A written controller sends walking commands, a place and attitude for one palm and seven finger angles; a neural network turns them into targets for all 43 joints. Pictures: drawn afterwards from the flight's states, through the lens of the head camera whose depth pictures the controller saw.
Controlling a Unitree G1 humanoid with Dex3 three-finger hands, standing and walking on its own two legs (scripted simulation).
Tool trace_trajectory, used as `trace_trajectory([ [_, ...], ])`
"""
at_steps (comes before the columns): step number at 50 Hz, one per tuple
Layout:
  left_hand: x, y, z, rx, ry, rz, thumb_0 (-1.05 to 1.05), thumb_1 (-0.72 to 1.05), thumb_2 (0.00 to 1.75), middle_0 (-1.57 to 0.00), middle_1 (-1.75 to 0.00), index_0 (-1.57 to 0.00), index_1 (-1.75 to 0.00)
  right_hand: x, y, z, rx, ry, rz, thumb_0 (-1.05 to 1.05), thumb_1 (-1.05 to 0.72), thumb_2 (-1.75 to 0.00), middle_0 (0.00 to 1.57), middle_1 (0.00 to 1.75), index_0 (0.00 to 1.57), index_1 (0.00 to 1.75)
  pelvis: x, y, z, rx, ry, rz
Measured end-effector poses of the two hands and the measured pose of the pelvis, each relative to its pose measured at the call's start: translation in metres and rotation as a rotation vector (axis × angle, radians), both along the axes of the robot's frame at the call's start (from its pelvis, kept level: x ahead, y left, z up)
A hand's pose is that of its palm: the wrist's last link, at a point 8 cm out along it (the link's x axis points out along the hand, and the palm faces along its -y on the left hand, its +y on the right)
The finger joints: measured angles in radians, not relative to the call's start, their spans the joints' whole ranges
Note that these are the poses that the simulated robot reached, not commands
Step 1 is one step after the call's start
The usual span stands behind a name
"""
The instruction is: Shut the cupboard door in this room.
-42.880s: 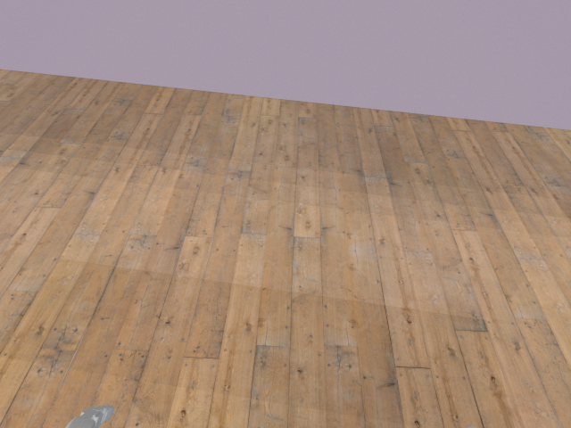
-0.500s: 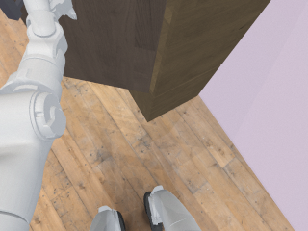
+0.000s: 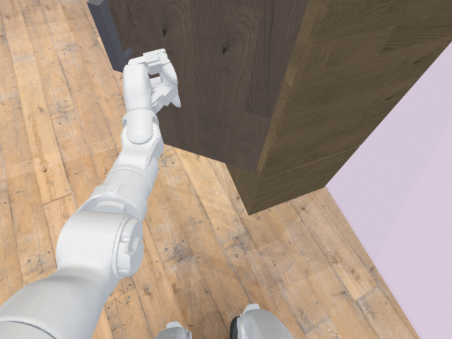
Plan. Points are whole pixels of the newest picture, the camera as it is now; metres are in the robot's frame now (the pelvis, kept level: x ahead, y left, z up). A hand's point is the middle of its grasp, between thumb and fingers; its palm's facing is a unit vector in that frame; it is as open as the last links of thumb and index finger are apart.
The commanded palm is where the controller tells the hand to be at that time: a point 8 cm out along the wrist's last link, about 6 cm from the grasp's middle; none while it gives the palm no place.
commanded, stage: pull the fist back off the door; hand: left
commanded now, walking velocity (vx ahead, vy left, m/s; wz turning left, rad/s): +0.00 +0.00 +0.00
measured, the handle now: (115, 31) +0.68 +0.14 +0.10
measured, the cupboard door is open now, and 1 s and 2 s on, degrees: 50 50 50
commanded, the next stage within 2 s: draw the hand back to the body in 0.04 s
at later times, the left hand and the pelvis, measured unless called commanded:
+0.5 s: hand (127, 118) +0.45 +0.11 +0.11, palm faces +0.11 -0.99 +0.01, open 3.1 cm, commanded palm +0.41 +0.14 +0.14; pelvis +0.01 +0.00 +0.03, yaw -2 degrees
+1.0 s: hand (3, 220) +0.28 +0.20 +0.17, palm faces +0.24 -0.94 -0.25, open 3.6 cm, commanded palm +0.24 +0.24 +0.19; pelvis +0.00 +0.01 +0.05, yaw +0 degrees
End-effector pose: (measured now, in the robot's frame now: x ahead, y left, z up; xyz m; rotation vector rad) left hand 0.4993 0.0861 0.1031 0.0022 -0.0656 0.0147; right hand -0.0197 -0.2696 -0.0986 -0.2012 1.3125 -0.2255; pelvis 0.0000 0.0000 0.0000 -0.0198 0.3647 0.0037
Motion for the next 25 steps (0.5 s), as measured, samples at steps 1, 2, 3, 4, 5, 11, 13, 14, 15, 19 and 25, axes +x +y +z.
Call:
trace_trajectory([
  [1,-0.002,-0.004,0.002,0.017,-0.007,-0.012,0.02,0.90,0.90,-1.30,-1.50,-1.30,-1.50,0.004,0.001,-0.003,0.004,-0.009,0.004,0.00,-0.91,-0.90,0.19,0.30,0.20,0.30,-0.001,0.001,-0.001,0.000,-0.002,0.002],
  [2,-0.002,-0.007,0.002,0.035,-0.001,-0.020,0.02,0.90,0.90,-1.30,-1.50,-1.30,-1.50,0.008,0.003,-0.006,0.008,-0.017,0.005,0.00,-0.91,-0.90,0.19,0.30,0.20,0.30,-0.001,0.001,-0.002,0.001,-0.005,0.003],
  [3,-0.002,-0.010,0.002,0.052,0.016,-0.024,0.02,0.90,0.90,-1.30,-1.50,-1.30,-1.50,0.011,0.005,-0.008,0.013,-0.025,0.003,0.00,-0.91,-0.90,0.19,0.30,0.20,0.30,-0.002,0.002,-0.002,0.002,-0.007,0.004],
  [4,0.000,-0.013,0.001,0.064,0.042,-0.021,0.02,0.90,0.90,-1.31,-1.50,-1.30,-1.50,0.013,0.007,-0.010,0.017,-0.033,0.000,0.00,-0.91,-0.90,0.19,0.30,0.20,0.30,-0.003,0.003,-0.003,0.003,-0.009,0.004],
  [5,0.001,-0.014,-0.001,0.068,0.072,-0.012,0.02,0.89,0.90,-1.31,-1.50,-1.30,-1.50,0.015,0.010,-0.011,0.021,-0.041,-0.004,0.00,-0.91,-0.90,0.19,0.30,0.20,0.30,-0.004,0.003,-0.003,0.004,-0.010,0.003],
  [11,0.011,-0.008,0.005,-0.017,0.096,0.064,0.02,0.89,0.90,-1.31,-1.50,-1.30,-1.50,0.007,0.027,-0.013,0.051,-0.057,-0.033,0.00,-0.91,-0.90,0.20,0.30,0.20,0.30,-0.006,0.004,-0.001,0.014,-0.003,-0.018],
  [13,0.010,-0.001,0.014,-0.021,0.030,0.067,0.02,0.89,0.90,-1.30,-1.50,-1.30,-1.50,0.000,0.032,-0.014,0.068,-0.045,-0.044,0.00,-0.91,-0.90,0.20,0.30,0.20,0.30,-0.004,0.004,0.000,0.018,-0.004,-0.031],
  [14,0.008,0.003,0.018,-0.007,0.000,0.064,0.02,0.89,0.90,-1.30,-1.50,-1.30,-1.49,-0.004,0.034,-0.014,0.078,-0.038,-0.052,0.00,-0.91,-0.90,0.20,0.30,0.20,0.30,-0.003,0.003,0.000,0.020,-0.008,-0.038],
  [15,0.005,0.009,0.021,0.015,-0.020,0.059,0.02,0.89,0.90,-1.30,-1.50,-1.30,-1.49,-0.007,0.035,-0.014,0.088,-0.031,-0.060,0.00,-0.91,-0.90,0.20,0.30,0.20,0.30,-0.001,0.003,0.002,0.021,-0.014,-0.044],
  [19,-0.021,0.035,0.017,0.085,0.029,0.047,0.01,0.89,0.90,-1.30,-1.50,-1.30,-1.49,-0.011,0.038,-0.011,0.121,-0.019,-0.089,0.01,-0.91,-0.90,0.20,0.30,0.20,0.30,0.005,0.002,0.011,0.018,-0.062,-0.058],
  [25,-0.075,0.071,0.011,-0.017,0.095,0.099,0.02,0.90,0.90,-1.30,-1.50,-1.30,-1.50,0.021,0.024,0.007,0.071,-0.112,-0.060,0.01,-0.91,-0.90,0.20,0.30,0.20,0.30,0.005,-0.001,0.026,0.008,-0.164,-0.041],
])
